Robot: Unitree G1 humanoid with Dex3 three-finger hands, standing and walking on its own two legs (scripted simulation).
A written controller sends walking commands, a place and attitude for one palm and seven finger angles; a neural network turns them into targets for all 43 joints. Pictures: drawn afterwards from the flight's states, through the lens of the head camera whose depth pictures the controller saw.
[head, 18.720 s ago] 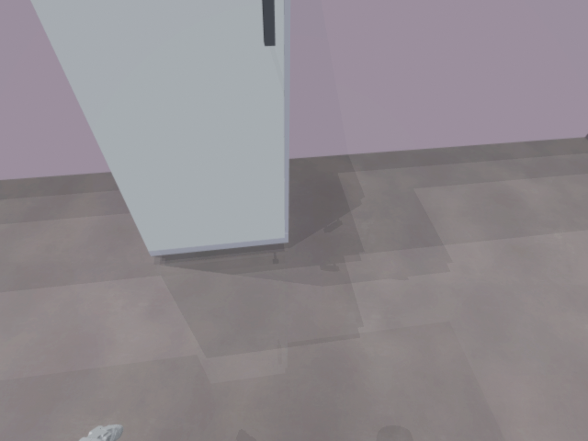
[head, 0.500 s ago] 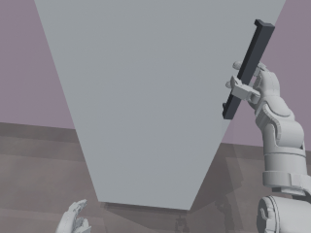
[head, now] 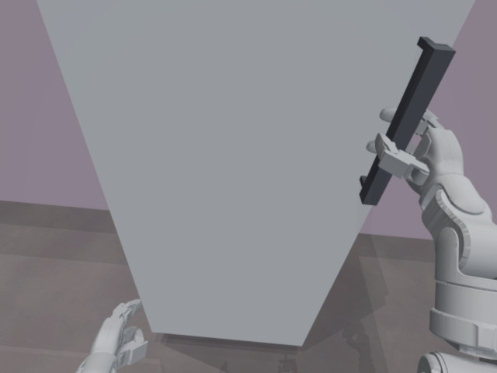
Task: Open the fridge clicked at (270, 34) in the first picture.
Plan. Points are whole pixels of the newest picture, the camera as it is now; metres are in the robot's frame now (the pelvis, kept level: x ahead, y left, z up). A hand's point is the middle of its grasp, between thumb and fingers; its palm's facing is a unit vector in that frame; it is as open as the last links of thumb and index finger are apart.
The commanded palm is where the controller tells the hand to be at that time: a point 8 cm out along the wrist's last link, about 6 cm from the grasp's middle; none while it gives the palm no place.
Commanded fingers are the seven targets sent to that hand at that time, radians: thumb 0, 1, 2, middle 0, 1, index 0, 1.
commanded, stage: pull the door a little, standing still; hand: right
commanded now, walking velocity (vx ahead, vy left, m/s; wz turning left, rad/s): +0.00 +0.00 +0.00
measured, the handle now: (393, 130) +0.41 -0.18 +0.25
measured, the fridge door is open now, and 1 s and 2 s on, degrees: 0 10 41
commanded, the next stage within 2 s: walk backward, drawing the door open in 0.38 s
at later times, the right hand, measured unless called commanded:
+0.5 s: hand (393, 185) +0.30 -0.15 +0.24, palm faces +0.01 +1.00 -0.09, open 6.7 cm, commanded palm +0.27 -0.20 +0.24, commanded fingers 0.00 -0.90 -0.90 0.45 1.40 0.45 1.40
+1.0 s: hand (386, 201) +0.29 -0.15 +0.22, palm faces +0.33 +0.90 -0.28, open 7.6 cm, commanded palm +0.24 -0.19 +0.24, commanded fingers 0.00 -0.90 -0.90 0.45 1.40 0.45 1.40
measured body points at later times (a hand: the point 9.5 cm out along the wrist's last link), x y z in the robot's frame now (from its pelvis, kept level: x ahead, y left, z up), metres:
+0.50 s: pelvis +0.05 -0.01 +0.00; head +0.00 +0.02 +0.45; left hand +0.25 +0.22 -0.06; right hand +0.29 -0.21 +0.24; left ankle -0.04 +0.08 -0.73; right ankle -0.06 -0.13 -0.73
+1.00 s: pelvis +0.02 +0.03 -0.02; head +0.05 +0.08 +0.43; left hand +0.20 +0.20 -0.14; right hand +0.26 -0.19 +0.23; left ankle +0.10 +0.09 -0.74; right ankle -0.06 -0.12 -0.72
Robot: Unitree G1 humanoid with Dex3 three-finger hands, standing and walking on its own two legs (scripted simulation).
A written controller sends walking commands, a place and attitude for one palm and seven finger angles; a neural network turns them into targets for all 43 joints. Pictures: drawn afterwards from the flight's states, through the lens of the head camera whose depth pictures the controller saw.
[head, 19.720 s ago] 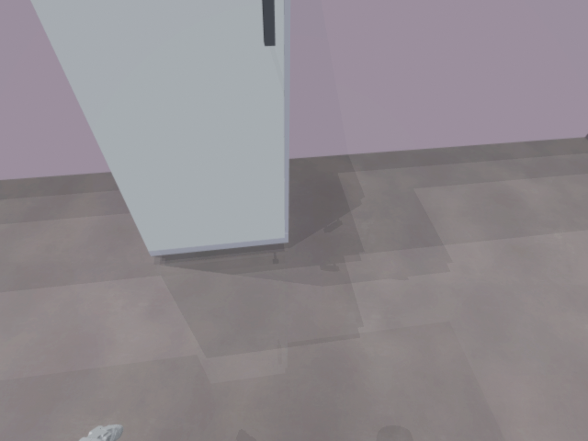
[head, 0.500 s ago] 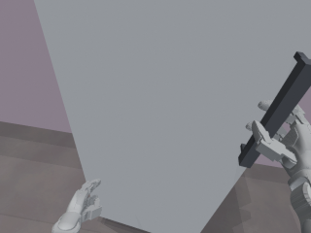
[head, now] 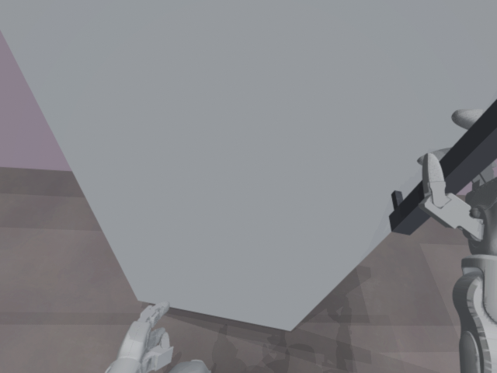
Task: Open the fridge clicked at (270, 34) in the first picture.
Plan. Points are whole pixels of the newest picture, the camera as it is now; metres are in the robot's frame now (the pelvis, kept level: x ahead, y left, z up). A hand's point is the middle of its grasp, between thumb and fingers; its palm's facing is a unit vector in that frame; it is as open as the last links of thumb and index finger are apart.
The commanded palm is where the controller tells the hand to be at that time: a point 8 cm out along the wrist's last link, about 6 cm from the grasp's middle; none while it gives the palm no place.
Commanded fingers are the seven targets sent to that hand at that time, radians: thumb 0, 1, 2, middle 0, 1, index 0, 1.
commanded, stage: walk backward, drawing the door open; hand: right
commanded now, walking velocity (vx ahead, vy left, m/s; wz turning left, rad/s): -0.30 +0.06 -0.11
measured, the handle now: (458, 147) +0.32 -0.17 +0.27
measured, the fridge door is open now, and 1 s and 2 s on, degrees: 10 41 77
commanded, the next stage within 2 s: stop walking and hold the door back in 1.76 s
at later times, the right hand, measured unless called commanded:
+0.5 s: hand (443, 315) +0.16 -0.11 +0.24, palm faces +0.32 +0.91 -0.28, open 8.1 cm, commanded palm +0.11 -0.15 +0.25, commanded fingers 0.00 -0.90 -0.90 0.45 1.40 0.45 1.40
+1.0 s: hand out of the picture +0.04 -0.02 +0.24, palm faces +0.60 +0.76 -0.23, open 8.1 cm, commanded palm -0.01 -0.05 +0.25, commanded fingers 0.00 -0.90 -0.90 0.45 1.40 0.45 1.40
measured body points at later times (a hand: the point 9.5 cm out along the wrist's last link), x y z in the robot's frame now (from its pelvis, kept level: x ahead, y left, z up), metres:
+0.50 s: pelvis -0.10 +0.07 +0.01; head -0.08 +0.08 +0.46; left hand +0.12 +0.24 -0.08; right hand +0.13 -0.16 +0.25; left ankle -0.01 +0.12 -0.67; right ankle -0.17 -0.08 -0.72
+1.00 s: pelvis -0.12 +0.22 +0.00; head -0.09 +0.21 +0.45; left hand +0.19 +0.30 -0.06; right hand +0.01 -0.06 +0.25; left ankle -0.03 +0.21 -0.72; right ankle -0.21 +0.13 -0.73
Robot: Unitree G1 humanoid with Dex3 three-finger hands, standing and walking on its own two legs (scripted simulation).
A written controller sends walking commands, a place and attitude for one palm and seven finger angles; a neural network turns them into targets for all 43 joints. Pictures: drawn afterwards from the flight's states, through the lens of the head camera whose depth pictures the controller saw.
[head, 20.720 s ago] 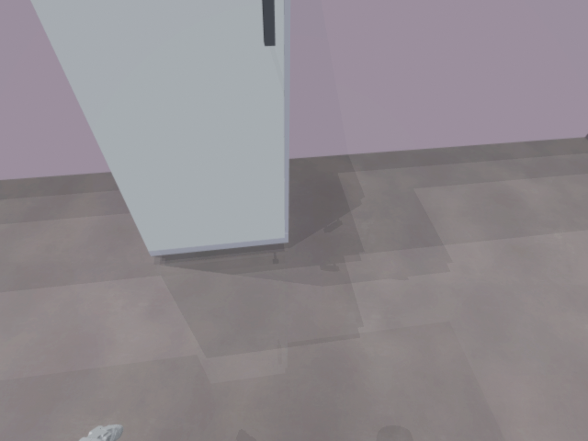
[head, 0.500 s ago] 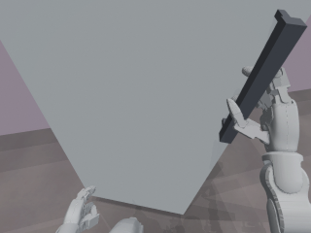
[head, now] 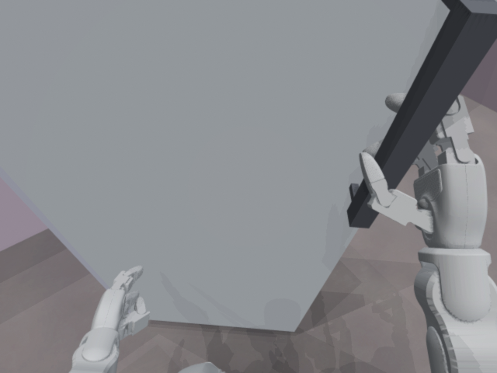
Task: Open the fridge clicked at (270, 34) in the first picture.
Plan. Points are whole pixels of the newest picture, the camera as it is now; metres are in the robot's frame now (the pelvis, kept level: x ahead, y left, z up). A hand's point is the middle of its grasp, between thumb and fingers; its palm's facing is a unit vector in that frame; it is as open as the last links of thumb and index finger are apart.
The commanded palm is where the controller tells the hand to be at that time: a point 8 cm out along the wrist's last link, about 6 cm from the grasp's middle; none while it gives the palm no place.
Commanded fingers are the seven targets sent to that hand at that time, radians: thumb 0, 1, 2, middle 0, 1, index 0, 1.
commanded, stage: walk backward, drawing the door open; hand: right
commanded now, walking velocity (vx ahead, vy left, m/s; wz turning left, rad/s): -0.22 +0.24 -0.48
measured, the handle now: (394, 134) +0.32 -0.11 +0.27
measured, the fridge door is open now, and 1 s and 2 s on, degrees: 41 77 69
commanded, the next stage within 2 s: stop walking and hold the door back in 0.76 s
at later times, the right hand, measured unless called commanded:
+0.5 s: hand (351, 353) +0.12 -0.05 +0.24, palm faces +0.41 +0.89 -0.17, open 7.8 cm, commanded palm +0.08 -0.09 +0.23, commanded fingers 0.00 -0.90 -0.90 0.45 1.40 0.45 1.40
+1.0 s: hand out of the picture +0.01 +0.04 +0.24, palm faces +0.75 +0.64 -0.15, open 7.7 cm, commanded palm -0.01 -0.02 +0.22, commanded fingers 0.00 -0.90 -0.90 0.45 1.40 0.45 1.40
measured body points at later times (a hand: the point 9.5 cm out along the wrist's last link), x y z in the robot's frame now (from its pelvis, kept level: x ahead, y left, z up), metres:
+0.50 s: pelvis -0.08 +0.16 +0.01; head -0.07 +0.15 +0.46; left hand +0.16 +0.34 -0.07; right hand +0.09 -0.09 +0.25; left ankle +0.03 +0.19 -0.72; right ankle -0.14 +0.07 -0.71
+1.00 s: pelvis -0.11 +0.33 +0.01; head -0.11 +0.33 +0.46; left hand +0.18 +0.42 -0.07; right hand -0.04 +0.01 +0.25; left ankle +0.01 +0.36 -0.72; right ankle -0.19 +0.25 -0.65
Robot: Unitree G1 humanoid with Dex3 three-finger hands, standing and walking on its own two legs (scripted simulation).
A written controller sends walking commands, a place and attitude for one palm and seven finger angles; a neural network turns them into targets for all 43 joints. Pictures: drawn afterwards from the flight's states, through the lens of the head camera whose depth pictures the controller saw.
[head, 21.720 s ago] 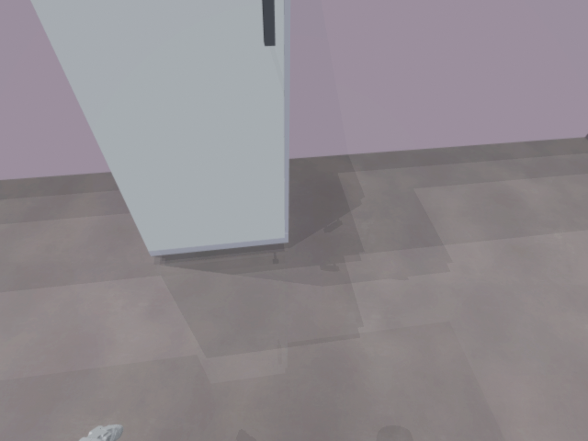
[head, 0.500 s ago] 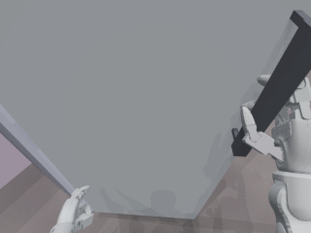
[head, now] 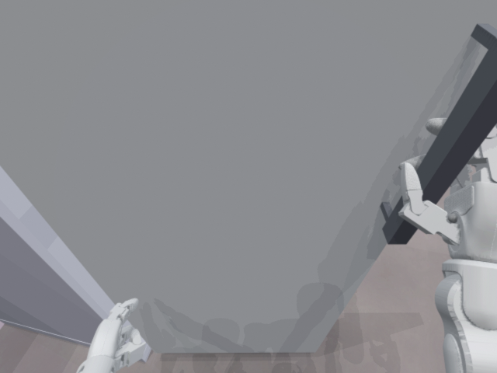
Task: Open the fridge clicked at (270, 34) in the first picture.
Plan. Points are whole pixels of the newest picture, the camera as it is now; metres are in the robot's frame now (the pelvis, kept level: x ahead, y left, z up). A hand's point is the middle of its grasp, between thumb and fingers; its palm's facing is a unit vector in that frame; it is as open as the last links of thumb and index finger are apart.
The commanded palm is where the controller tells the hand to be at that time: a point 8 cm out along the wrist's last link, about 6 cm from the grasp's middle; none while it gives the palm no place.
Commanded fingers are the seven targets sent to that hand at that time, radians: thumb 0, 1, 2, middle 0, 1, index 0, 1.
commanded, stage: stop walking and hold the door back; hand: right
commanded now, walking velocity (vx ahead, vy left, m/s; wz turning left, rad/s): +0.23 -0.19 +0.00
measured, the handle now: (430, 155) +0.30 -0.18 +0.26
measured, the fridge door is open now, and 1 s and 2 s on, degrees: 77 69 65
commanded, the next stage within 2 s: loosen the grip on the handle in 0.92 s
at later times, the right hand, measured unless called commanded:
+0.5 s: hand (402, 161) +0.31 -0.16 +0.24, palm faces +0.21 +0.96 -0.17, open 6.1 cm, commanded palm +0.29 -0.23 +0.21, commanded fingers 0.00 -0.90 -0.90 0.45 1.40 0.45 1.40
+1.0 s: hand (397, 153) +0.33 -0.16 +0.23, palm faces +0.09 +0.99 -0.12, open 5.8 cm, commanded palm +0.30 -0.22 +0.23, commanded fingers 0.00 -0.90 -0.90 0.45 1.40 0.45 1.40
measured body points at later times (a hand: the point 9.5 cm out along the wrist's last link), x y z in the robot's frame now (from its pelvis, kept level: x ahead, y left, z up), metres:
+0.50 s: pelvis -0.11 +0.01 -0.01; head -0.12 +0.03 +0.44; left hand +0.02 +0.24 -0.13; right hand +0.29 -0.21 +0.25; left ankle -0.02 +0.12 -0.73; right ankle -0.09 -0.12 -0.68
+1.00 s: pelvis -0.11 -0.03 -0.01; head -0.12 -0.03 +0.44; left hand -0.01 +0.22 -0.12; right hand +0.32 -0.22 +0.24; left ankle -0.07 +0.10 -0.74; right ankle -0.07 -0.14 -0.72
